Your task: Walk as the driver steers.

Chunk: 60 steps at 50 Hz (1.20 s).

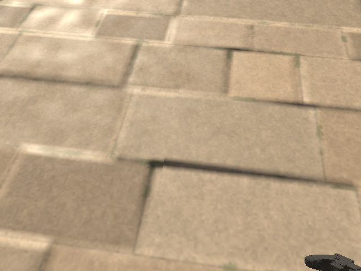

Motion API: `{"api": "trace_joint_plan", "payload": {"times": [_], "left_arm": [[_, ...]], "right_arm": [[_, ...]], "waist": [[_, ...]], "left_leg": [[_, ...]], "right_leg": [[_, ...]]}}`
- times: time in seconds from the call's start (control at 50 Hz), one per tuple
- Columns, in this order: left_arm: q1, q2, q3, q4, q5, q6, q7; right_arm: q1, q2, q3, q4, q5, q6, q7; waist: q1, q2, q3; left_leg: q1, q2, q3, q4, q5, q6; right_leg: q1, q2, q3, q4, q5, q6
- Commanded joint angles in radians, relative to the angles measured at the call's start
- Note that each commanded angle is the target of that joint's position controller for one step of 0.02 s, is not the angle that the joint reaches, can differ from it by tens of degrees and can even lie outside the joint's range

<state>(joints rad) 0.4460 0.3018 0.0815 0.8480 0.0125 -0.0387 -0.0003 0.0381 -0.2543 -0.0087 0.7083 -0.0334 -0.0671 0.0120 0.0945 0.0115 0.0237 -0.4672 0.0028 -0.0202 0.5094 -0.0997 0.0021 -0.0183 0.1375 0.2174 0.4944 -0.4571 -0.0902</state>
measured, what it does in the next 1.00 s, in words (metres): walks ahead, turning right: right foot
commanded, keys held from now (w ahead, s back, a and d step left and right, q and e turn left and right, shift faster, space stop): w+e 0.70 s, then w+q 0.30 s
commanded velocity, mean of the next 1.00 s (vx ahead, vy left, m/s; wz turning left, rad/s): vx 0.50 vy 0.00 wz -0.44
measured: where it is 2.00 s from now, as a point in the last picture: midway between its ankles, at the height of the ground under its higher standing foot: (269, 148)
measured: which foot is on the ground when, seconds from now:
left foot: down 0.00-0.54, up 0.56-1.00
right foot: down 0.00-0.00, up 0.02-0.50, down 0.52-1.00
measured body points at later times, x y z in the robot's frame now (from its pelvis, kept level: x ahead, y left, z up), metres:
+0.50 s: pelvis +0.24 -0.03 +0.00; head +0.28 -0.05 +0.45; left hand +0.53 +0.12 -0.08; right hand +0.14 -0.28 -0.13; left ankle +0.12 +0.12 -0.72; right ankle +0.34 -0.14 -0.71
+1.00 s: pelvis +0.50 -0.14 +0.01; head +0.53 -0.16 +0.46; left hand +0.61 +0.11 -0.12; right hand +0.56 -0.43 -0.10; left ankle +0.70 -0.11 -0.69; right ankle +0.34 -0.14 -0.72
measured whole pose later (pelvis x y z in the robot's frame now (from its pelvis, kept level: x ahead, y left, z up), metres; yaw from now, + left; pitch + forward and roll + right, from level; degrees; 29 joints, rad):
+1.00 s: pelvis +0.50 -0.14 +0.01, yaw -24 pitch +1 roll -1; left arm 0.41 0.26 0.04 0.87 0.03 -0.07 0.01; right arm 0.13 -0.25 -0.03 0.75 -0.03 -0.01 0.05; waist 0.05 0.04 0.03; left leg -0.61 0.05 0.05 0.65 -0.04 0.05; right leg 0.14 0.13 0.02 0.15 -0.31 -0.11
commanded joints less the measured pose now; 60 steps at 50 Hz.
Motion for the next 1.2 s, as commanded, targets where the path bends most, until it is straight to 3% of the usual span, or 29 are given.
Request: {"api": "trace_joint_plan", "payload": {"times": [0.02,0.04,0.06,0.08,0.12,0.2,0.3,0.44,0.48,0.5,0.52,0.54,0.56,0.58,0.6,0.62,0.64,0.68,0.72,0.86,0.96,1.02,1.06,1.08,1.1,1.12,1.14,1.18,1.2], "left_arm": [[0.009,0.013,-0.003,-0.133,-0.035,-0.026,-0.006],[0.028,0.09,0.002,-0.111,-0.003,-0.012,0.001],[-0.028,0.11,0.007,-0.098,0.008,-0.003,-0.003],[-0.077,0.096,0.004,-0.102,0.009,0.0,-0.014],[-0.097,0.078,0.003,-0.106,0.025,0.019,-0.033],[-0.169,0.053,-0.006,-0.14,0.024,0.043,-0.054],[-0.328,0.026,-0.022,-0.194,0.021,0.043,-0.069],[-0.478,0.021,-0.033,-0.254,0.031,0.037,-0.084],[-0.414,0.037,-0.023,-0.24,0.037,0.036,-0.072],[-0.307,0.054,-0.011,-0.21,0.04,0.028,-0.063],[-0.127,0.086,0.009,-0.15,0.048,0.019,-0.048],[-0.032,0.202,0.043,-0.139,0.051,0.02,-0.031],[-0.054,0.273,0.059,-0.165,0.012,0.028,-0.024],[-0.047,0.247,0.055,-0.151,0.001,0.034,-0.016],[-0.088,0.196,0.043,-0.135,-0.003,0.031,-0.007],[-0.13,0.147,0.028,-0.132,-0.003,0.025,-0.002],[-0.168,0.121,0.018,-0.133,-0.009,0.018,0.0],[-0.188,0.1,0.01,-0.141,-0.012,0.0,-0.005],[-0.159,0.11,0.012,-0.124,-0.011,-0.013,-0.009],[-0.03,0.094,-0.004,-0.052,-0.005,-0.038,-0.009],[0.017,0.092,-0.014,-0.006,0.015,-0.042,0.01],[-0.023,0.108,-0.018,0.007,0.02,-0.044,0.025],[-0.037,0.131,-0.015,0.014,0.029,-0.038,0.03],[-0.063,0.14,-0.016,0.005,0.022,-0.037,0.032],[-0.056,0.094,-0.031,-0.049,-0.004,-0.047,0.027],[-0.036,0.081,-0.027,-0.065,0.003,-0.054,0.015],[-0.092,0.095,-0.031,-0.078,0.027,-0.058,0.009],[-0.163,0.084,-0.038,-0.099,0.018,-0.068,-0.002],[-0.172,0.078,-0.04,-0.111,0.03,-0.053,-0.002]], "right_arm": [[0.361,-0.318,-0.092,0.003,-0.032,-0.014,-0.036],[0.309,-0.266,-0.089,0.003,-0.015,-0.001,-0.031],[0.243,-0.168,-0.067,-0.014,-0.006,0.003,-0.027],[0.203,-0.118,-0.054,-0.01,-0.003,0.002,-0.024],[0.209,-0.096,-0.045,0.012,0.001,-0.009,-0.026],[0.258,-0.113,-0.055,0.047,0.017,-0.039,-0.013],[0.296,-0.118,-0.062,0.08,0.013,-0.036,-0.011],[0.368,-0.167,-0.076,0.125,0.013,-0.013,-0.023],[0.376,-0.2,-0.082,0.136,0.012,0.003,-0.029],[0.374,-0.212,-0.083,0.136,0.014,0.012,-0.03],[0.364,-0.208,-0.079,0.124,0.015,0.018,-0.03],[0.388,-0.125,-0.057,0.063,0.025,0.014,-0.018],[0.33,-0.117,-0.059,0.001,0.01,0.006,-0.007],[0.216,-0.158,-0.066,-0.021,0.005,0.003,-0.004],[0.213,-0.131,-0.054,-0.02,0.017,-0.008,-0.003],[0.236,-0.123,-0.052,-0.002,0.015,-0.011,-0.005],[0.253,-0.122,-0.052,0.003,-0.002,0.002,-0.006],[0.291,-0.117,-0.051,0.016,-0.02,0.036,0.001],[0.277,-0.097,-0.048,0.015,-0.016,0.051,0.008],[0.06,-0.08,-0.039,-0.024,0.005,0.043,0.022],[-0.047,-0.072,-0.031,-0.057,0.01,0.034,0.037],[0.022,-0.081,-0.037,-0.039,0.008,0.031,0.034],[0.214,-0.115,-0.055,0.02,0.006,0.025,0.019],[0.369,-0.143,-0.07,0.062,-0.007,0.017,0.011],[0.495,-0.264,-0.107,0.077,-0.021,0.02,-0.002],[0.444,-0.268,-0.11,0.077,0.014,0.03,0.005],[0.369,-0.249,-0.11,0.07,0.042,0.032,0.013],[0.287,-0.154,-0.087,0.062,0.031,0.037,0.008],[0.276,-0.133,-0.079,0.07,0.031,0.034,0.003]], "waist": [[-0.165,0.284,-0.316],[-0.127,0.213,-0.265],[-0.121,0.076,-0.137],[-0.114,0.026,-0.062],[-0.096,0.101,-0.021],[-0.09,0.095,-0.018],[-0.114,0.079,0.026],[-0.146,0.079,0.058],[-0.11,0.095,0.004],[-0.061,0.085,-0.061],[0.019,0.032,-0.164],[0.032,-0.149,-0.291],[0.005,-0.243,-0.355],[0.036,-0.1,-0.25],[-0.008,-0.062,-0.13],[-0.059,-0.02,-0.063],[-0.099,-0.025,-0.037],[-0.129,-0.043,-0.06],[-0.132,-0.037,-0.055],[-0.042,-0.059,0.018],[-0.015,-0.051,0.078],[-0.064,-0.072,0.043],[-0.146,-0.089,-0.069],[-0.227,-0.069,-0.145],[-0.255,0.086,-0.259],[-0.179,0.226,-0.322],[-0.163,0.088,-0.219],[-0.119,-0.037,-0.029],[-0.092,-0.038,0.006]], "left_leg": [[0.749,0.431,-0.633,-0.216,-0.367,0.165],[0.67,0.441,-0.764,-0.249,-0.475,0.2],[0.543,0.397,-0.606,-0.257,-0.476,0.182],[0.444,0.34,-0.447,-0.274,-0.342,0.161],[0.359,0.263,-0.243,-0.302,-0.124,0.125],[0.364,0.263,-0.09,-0.34,0.084,0.147],[0.396,0.242,0.07,-0.365,0.155,0.145],[0.504,0.274,0.203,-0.281,0.349,0.104],[0.546,0.278,0.244,-0.106,0.683,0.092],[0.534,0.271,0.261,0.064,0.765,0.087],[0.416,0.247,0.283,0.311,0.647,0.061],[0.061,0.173,0.286,0.653,0.151,0.01],[-0.214,-0.009,0.129,0.893,-0.456,-0.032],[-0.318,0.044,0.004,0.913,-0.373,-0.022],[-0.305,0.087,0.005,0.843,-0.279,-0.014],[-0.236,0.118,0.003,0.739,-0.244,-0.011],[-0.17,0.131,-0.003,0.683,-0.241,-0.02],[-0.095,0.126,0.006,0.639,-0.233,-0.038],[-0.111,0.12,0.022,0.574,-0.175,-0.049],[-0.225,0.117,0.046,0.284,0.095,-0.009],[-0.226,0.055,0.066,0.14,0.08,0.048],[-0.069,-0.027,0.114,0.079,-0.027,0.103],[0.134,-0.097,0.14,0.039,-0.099,0.147],[0.357,-0.063,0.078,-0.023,-0.054,0.187],[0.641,0.185,-0.293,-0.038,-0.101,0.306],[0.771,0.345,-0.745,-0.167,0.053,0.416],[0.688,0.314,-0.644,-0.181,-0.001,0.403],[0.428,0.244,-0.446,-0.245,0.034,0.339],[0.345,0.201,-0.39,-0.263,0.093,0.313]], "right_leg": [[-0.529,0.033,-0.083,0.618,-0.059,0.009],[-0.63,-0.047,-0.092,0.737,-0.077,-0.001],[-0.635,-0.099,-0.096,0.754,0.023,0.0],[-0.614,-0.131,-0.111,0.715,0.09,0.011],[-0.572,-0.171,-0.13,0.665,0.131,0.032],[-0.624,-0.189,-0.15,0.649,0.209,0.054],[-0.688,-0.205,-0.194,0.456,0.364,0.073],[-0.565,-0.169,-0.322,0.159,0.304,-0.003],[-0.449,-0.098,-0.361,0.124,0.194,-0.046],[-0.325,-0.053,-0.366,0.086,0.174,-0.073],[-0.084,-0.04,-0.328,0.02,0.206,-0.107],[0.242,-0.305,0.063,-0.028,0.002,-0.2],[0.347,-0.491,0.553,-0.187,0.113,-0.299],[0.308,-0.457,0.424,-0.198,0.253,-0.281],[0.172,-0.432,0.28,-0.192,0.385,-0.259],[0.044,-0.372,0.183,-0.202,0.5,-0.213],[-0.048,-0.322,0.121,-0.215,0.567,-0.19],[-0.118,-0.279,0.072,-0.236,0.638,-0.19],[-0.137,-0.262,0.039,-0.27,0.615,-0.19],[0.008,-0.273,-0.058,-0.332,0.69,-0.099],[0.116,-0.318,-0.134,-0.34,0.758,-0.082],[0.147,-0.329,-0.201,-0.222,1.128,-0.048],[0.162,-0.319,-0.238,0.054,1.362,-0.026],[0.034,-0.298,-0.27,0.279,1.225,-0.011],[-0.273,-0.192,-0.333,0.671,0.821,0.033],[-0.557,-0.006,-0.236,0.925,-0.019,0.058],[-0.644,-0.093,-0.119,0.946,0.04,0.046],[-0.631,-0.176,-0.139,0.801,0.126,0.052],[-0.595,-0.197,-0.142,0.735,0.125,0.068]]}}
Next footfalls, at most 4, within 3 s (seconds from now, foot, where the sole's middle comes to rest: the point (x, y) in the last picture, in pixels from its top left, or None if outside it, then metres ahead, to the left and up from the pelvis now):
0.52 right None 0.38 -0.15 -0.76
1.08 left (243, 205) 0.74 -0.15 -0.76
1.58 right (297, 162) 0.97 -0.39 -0.76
2.06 left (243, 123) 1.18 -0.16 -0.76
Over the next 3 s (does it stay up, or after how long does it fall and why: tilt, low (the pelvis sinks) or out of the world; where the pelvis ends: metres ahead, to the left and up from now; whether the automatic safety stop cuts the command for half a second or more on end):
stays up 1.08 -0.24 0.01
